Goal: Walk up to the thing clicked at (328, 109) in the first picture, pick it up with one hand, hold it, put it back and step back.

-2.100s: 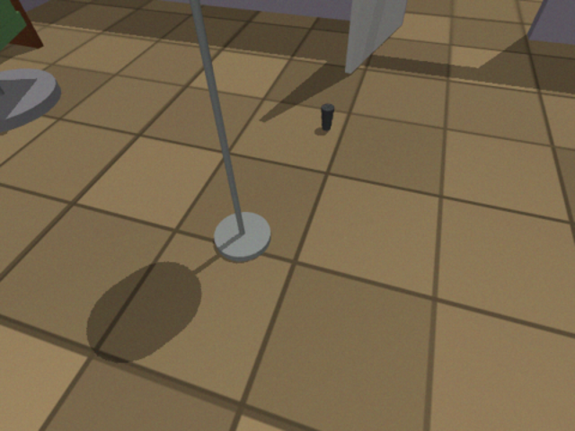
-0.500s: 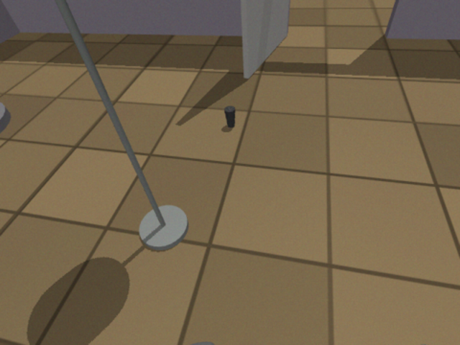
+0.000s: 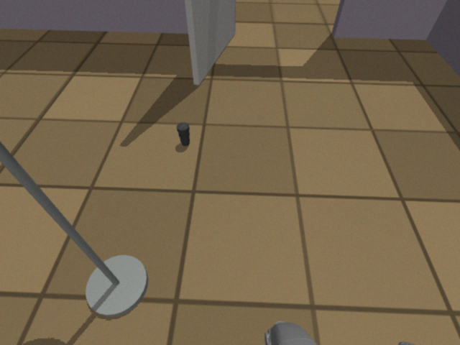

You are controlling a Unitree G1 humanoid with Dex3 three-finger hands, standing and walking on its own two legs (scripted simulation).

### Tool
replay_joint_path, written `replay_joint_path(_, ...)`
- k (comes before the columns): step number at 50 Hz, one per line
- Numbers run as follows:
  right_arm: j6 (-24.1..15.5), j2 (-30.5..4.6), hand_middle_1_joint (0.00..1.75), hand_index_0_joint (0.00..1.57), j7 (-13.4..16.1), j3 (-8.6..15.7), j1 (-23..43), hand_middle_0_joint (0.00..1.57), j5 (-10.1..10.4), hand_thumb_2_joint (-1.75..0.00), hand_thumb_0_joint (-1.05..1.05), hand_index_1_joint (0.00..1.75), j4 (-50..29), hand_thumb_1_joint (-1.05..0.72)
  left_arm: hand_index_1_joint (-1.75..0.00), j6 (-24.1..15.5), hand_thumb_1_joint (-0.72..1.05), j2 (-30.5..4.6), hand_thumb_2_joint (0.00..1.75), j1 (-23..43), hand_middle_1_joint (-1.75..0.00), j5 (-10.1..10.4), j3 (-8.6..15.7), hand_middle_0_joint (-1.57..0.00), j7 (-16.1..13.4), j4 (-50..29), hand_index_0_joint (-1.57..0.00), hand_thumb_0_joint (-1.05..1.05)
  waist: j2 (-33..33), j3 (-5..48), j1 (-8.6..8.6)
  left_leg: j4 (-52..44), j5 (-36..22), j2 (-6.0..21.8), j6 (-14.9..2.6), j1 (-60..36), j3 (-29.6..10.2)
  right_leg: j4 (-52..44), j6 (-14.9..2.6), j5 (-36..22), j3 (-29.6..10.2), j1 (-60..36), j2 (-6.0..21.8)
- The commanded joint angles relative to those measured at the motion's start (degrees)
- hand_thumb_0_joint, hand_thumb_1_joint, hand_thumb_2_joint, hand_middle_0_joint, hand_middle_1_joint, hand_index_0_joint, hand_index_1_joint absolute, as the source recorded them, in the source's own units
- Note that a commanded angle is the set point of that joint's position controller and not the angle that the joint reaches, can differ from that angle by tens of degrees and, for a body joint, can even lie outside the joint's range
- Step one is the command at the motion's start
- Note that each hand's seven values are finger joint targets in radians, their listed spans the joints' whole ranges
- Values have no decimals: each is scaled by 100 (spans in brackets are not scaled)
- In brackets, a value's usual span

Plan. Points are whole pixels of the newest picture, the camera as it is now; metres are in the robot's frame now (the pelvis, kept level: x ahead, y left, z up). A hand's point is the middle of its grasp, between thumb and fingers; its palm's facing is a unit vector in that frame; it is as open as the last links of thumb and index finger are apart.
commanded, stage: walk up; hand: left
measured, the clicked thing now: (184, 135) +1.37 +0.23 -0.70
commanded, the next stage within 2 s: none
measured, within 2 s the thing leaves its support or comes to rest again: neither
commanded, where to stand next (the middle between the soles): +1.03 +0.03 m, yaw +0 degrees
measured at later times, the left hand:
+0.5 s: hand (127, 275) +0.29 +0.23 -0.12, palm faces -0.01 -0.92 -0.38, open 7.4 cm
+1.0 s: hand (128, 181) +0.56 +0.28 -0.14, palm faces -0.04 -0.94 -0.35, open 7.4 cm
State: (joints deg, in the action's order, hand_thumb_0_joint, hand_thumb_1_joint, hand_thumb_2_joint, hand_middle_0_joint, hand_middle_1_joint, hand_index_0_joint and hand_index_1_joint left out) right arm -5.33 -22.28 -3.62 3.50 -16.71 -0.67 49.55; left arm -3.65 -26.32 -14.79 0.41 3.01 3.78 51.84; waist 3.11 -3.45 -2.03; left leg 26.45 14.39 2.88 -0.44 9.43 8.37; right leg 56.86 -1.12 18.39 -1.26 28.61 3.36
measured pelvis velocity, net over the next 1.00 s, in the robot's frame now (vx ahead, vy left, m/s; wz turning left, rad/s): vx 0.48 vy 0.00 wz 0.01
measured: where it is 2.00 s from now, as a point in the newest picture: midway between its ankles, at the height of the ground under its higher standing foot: (224, 209)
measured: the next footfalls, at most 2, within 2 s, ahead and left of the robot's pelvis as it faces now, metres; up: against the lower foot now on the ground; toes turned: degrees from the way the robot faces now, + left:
right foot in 0.18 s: +0.27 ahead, -0.16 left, +0.00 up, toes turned -6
left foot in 0.64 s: +0.49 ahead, +0.11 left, +0.00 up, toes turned +6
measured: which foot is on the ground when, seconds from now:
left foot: down 0.00-0.20, up 0.22-0.62, down 0.64-1.00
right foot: up 0.00-0.16, down 0.18-0.68, up 0.70-1.00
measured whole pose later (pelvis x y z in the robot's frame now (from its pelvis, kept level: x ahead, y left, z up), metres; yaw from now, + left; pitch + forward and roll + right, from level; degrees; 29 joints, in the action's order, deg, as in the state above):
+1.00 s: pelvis +0.48 +0.00 +0.00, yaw +0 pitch -3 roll +1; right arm -5.0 -21.8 -3.1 2.4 -18.3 -0.4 48.7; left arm -2.2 -24.8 -14.3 0.0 2.8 3.6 50.6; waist 3.1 -4.9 -1.1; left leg 23.2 15.7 -1.0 -2.2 4.4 6.6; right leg 47.3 -0.4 11.9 -0.2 30.1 6.2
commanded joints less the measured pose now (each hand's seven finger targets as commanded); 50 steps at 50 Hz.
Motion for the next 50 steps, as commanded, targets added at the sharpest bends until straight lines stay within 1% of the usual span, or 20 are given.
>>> replay_joint_path(1, -200, -1776, 30, 20, 99, 487, 394, 20, 35, -90, 0, 30, -559, -90, -30, -115, 90, -813, 90, 165, -30, -52, 251, -20, 134, -472, -20, 0, -1128, -246, 202, -1468, 227, 1506, -1268, 406, -994, -1443, 94, -602, -16, -35, 491)
replay_joint_path(4, -167, -1751, 30, 20, 60, 444, 346, 20, 23, -90, 0, 30, -506, -90, -30, -130, 90, -874, 90, 370, -30, -74, 344, -20, 169, -437, -20, 0, -1029, 30, 179, -1139, 495, 1230, -1065, 679, -774, -1986, 17, -1234, 345, -915, 201)
replay_joint_path(8, -74, -1513, 30, 20, 78, 337, 104, 20, 58, -90, 0, 30, -458, -90, -30, -179, 90, -1080, 90, -276, -30, -113, 478, -20, 73, -190, -20, 0, -86, 543, 620, 829, -930, 856, -730, 967, -270, -2383, -190, -990, 712, -2582, -206)
replay_joint_path(9, -70, -1205, 30, 20, 77, 222, -254, 20, 52, -90, 0, 30, -427, -90, -30, -233, 90, -1358, 90, -932, -30, -121, 619, -20, -9, -57, -20, 0, 905, 982, 927, 2490, -810, 415, -526, 1417, -92, -2810, -340, -74, 43, -3424, 72)
replay_joint_path(10, -51, -842, 30, 20, 73, 88, -501, 20, 68, -90, 0, 30, -523, -90, -30, -287, 90, -1840, 90, -1261, -30, -117, 714, -20, -98, -121, -20, 0, 1912, 1104, 912, 3861, 1385, -257, -260, 2520, -164, -3583, -763, 737, -2402, -3979, 1543)
replay_joint_path(11, 16, -1449, 30, 20, 133, 234, -292, 20, 59, -90, 0, 30, -461, -90, -30, -267, 90, -1988, 90, -1143, -30, 0, 683, -20, -109, -171, -20, 0, 1336, 896, 934, 4426, 1590, -214, -170, 3031, -619, -4196, -1261, 973, -3817, -3860, 2137)
replay_joint_path(12, 32, -1678, 30, 20, 178, 272, -32, 20, 40, -90, 0, 30, -392, -90, -30, -251, 90, -1985, 90, -882, -30, 51, 674, -20, -135, -264, -20, 0, 947, 623, 893, 4659, 1384, 49, -142, 3173, -892, -4245, -1498, 732, -3895, -3518, 2231)
replay_joint_path(15, 63, -1388, 30, 20, 130, 233, -83, 20, 164, -90, 0, 30, -169, -90, -30, -290, 90, -1440, 90, -151, -30, 78, 490, -20, -222, -407, -20, 0, 388, 109, 389, 4109, 472, 315, -245, 2548, -1299, -4024, -1032, -1056, -1557, -2260, 1388)
replay_joint_path(17, 137, -1275, 30, 20, 65, 237, -304, 20, 116, -90, 0, 30, -106, -90, -30, -329, 90, -1259, 90, -35, -30, 51, 413, -20, -217, -428, -20, 0, 524, 21, 227, 3604, 115, 274, -173, 2076, -1205, -4157, -903, -1324, -854, -1725, 1048)
replay_joint_path(24, 201, -1190, 30, 20, -142, 309, 598, 20, -28, -90, 0, 30, -411, -90, -30, -419, 90, -1371, 90, -78, -30, -68, 483, -20, -202, -632, -20, 0, 284, -201, 352, 1729, -589, 393, 119, 2260, -969, -4626, -1103, -64, -237, -1662, 1157)
replay_joint_path(30, 93, -1096, 30, 20, -189, 334, 938, 20, -39, -90, 0, 30, -455, -90, -30, -312, 90, -1440, 90, -410, -30, -73, 484, -20, -208, -483, -20, 0, 137, 115, 468, 532, -711, 146, -159, 1271, -466, -3709, -884, -1524, 43, -2216, 1186)
replay_joint_path(32, 62, -1339, 30, 20, -123, 441, 7, 20, -83, -90, 0, 30, -153, -90, -30, -266, 90, -1337, 90, -342, -30, -74, 406, -20, -238, -580, -20, 0, -469, 608, -31, 236, -504, -88, -372, -217, -424, -2269, -681, -2296, 324, -1843, 909)
replay_joint_path(33, 15, -1650, 30, 20, -48, 570, -720, 20, -165, -90, 0, 30, 27, -90, -30, -227, 90, -1001, 90, -600, -30, -36, 277, -20, -260, -587, -20, 0, -1210, 1101, -341, -32, 57, 209, -675, -1379, -957, -690, -476, -1992, 649, -1098, 498)
replay_joint_path(34, -11, -2146, 30, 20, 41, 715, -1029, 20, -213, -90, 0, 30, -42, -90, -30, -221, 90, -449, 90, -922, -30, 10, 105, -20, -242, -669, -20, 0, -2556, 1459, -341, -185, 376, 1634, -1087, -2566, -3238, 699, -161, 665, 607, 522, -172)
replay_joint_path(35, -12, -2261, 30, 20, 70, 736, -973, 20, -19, -90, 0, 30, -151, -90, -30, -166, 90, -1006, 90, -783, -30, 39, 252, -20, -326, -563, -20, 0, -1939, 1493, -405, -802, 464, 2165, -1588, -2681, -4720, 1168, -226, 1318, 213, 1074, -418)
replay_joint_path(36, 19, -2114, 30, 20, 94, 728, -774, 20, 84, -90, 0, 30, -164, -90, -30, -148, 90, -1235, 90, -444, -30, -23, 232, -20, -376, -493, -20, 0, -1476, 1086, -355, -831, 232, 2209, -1707, -2251, -4500, 1453, -259, 1176, -125, 1259, -99)
replay_joint_path(38, -6, -1683, 30, 20, 183, 480, -242, 20, 134, -90, 0, 30, -351, -90, -30, -181, 90, -1076, 90, -466, -30, 56, 182, -20, -306, -410, -20, 0, -863, 606, -58, -736, -1771, 1510, -1018, -1162, -2534, 1095, -189, 297, -582, 613, 48)
replay_joint_path(40, -67, -1501, 30, 20, 196, 386, -147, 20, 169, -90, 0, 30, -329, -90, -30, -114, 90, -958, 90, -665, -30, 100, 201, -20, -232, -283, -20, 0, -951, 322, 150, -832, -2479, 1214, -798, -531, -1725, 683, -100, -15, -431, 174, 141)
replay_joint_path(44, -115, -1437, 30, 20, 203, 374, -77, 20, 113, -90, 0, 30, -484, -90, -30, -31, 90, -769, 90, -472, -30, 15, 194, -20, -131, -356, -20, 0, -980, 75, 174, -1006, -2458, 1173, -1174, -349, -1188, -103, 99, -351, -128, 238, 245)
replay_joint_path(50, -108, -1576, 30, 20, 162, 388, -56, 20, 62, -90, 0, 30, -545, -90, -30, -29, 90, -677, 90, 280, -30, -72, 233, -20, 8, -595, -20, 0, -1064, -289, 67, -1200, -1531, 1084, -1137, 12, -1012, -1782, 51, -1124, 267, -160, 361)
